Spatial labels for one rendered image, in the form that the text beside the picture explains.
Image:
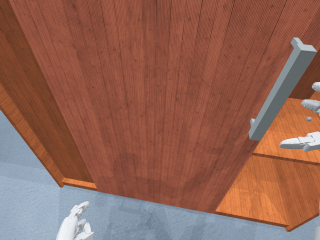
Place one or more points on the wardrobe door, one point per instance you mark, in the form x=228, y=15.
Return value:
x=158, y=94
x=26, y=85

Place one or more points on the robot left hand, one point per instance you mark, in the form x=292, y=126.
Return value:
x=70, y=227

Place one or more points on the robot right hand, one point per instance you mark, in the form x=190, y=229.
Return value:
x=312, y=140

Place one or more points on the handle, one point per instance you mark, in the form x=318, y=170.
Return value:
x=297, y=63

